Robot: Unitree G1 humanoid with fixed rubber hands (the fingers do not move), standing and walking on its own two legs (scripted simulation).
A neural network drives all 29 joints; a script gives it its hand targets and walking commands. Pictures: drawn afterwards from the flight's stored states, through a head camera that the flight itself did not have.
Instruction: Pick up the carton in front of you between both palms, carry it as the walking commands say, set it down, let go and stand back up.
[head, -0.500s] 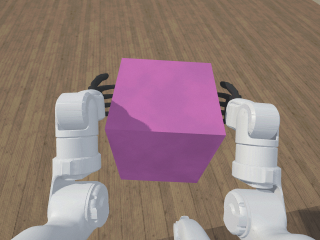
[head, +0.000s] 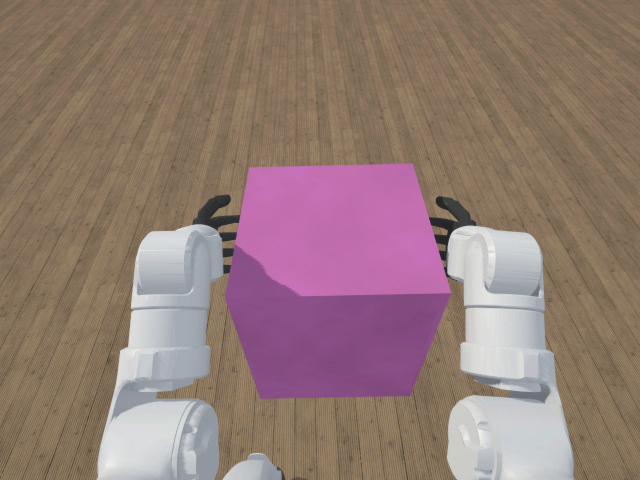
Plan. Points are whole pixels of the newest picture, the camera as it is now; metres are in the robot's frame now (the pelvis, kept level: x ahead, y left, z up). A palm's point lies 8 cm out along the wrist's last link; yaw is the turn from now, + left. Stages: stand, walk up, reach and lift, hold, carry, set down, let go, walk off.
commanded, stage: carry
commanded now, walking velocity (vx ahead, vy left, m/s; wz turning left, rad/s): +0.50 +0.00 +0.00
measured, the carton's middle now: (333, 286) +0.36 +0.01 +0.03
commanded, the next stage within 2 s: none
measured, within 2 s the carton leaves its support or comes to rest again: neither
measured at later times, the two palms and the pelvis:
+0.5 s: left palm (254, 137) +0.60 +0.15 +0.10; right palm (442, 152) +0.58 -0.15 +0.10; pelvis +0.32 +0.01 +0.00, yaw -3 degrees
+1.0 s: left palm (277, 56) +0.88 +0.15 +0.10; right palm (421, 62) +0.88 -0.15 +0.10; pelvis +0.62 +0.00 +0.00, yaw +0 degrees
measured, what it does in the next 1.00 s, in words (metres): walks ahead: left foot, then right foot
